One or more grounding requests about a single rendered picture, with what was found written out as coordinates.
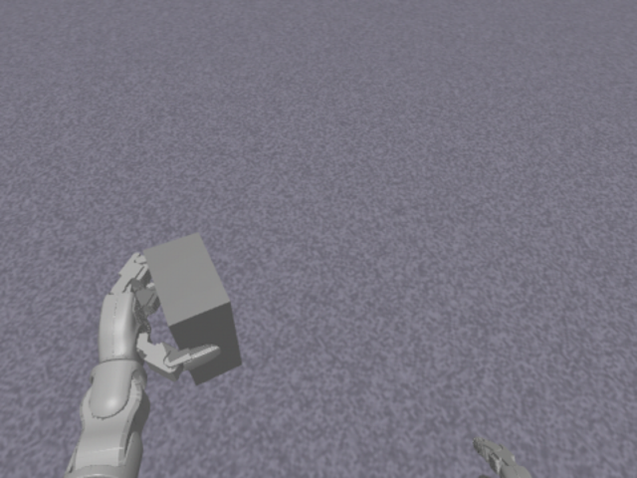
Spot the left robot arm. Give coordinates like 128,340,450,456
63,358,150,478

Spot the right robot hand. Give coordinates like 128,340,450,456
473,436,532,478

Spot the left robot hand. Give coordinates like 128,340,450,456
98,253,221,382

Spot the carton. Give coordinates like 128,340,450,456
142,232,242,386

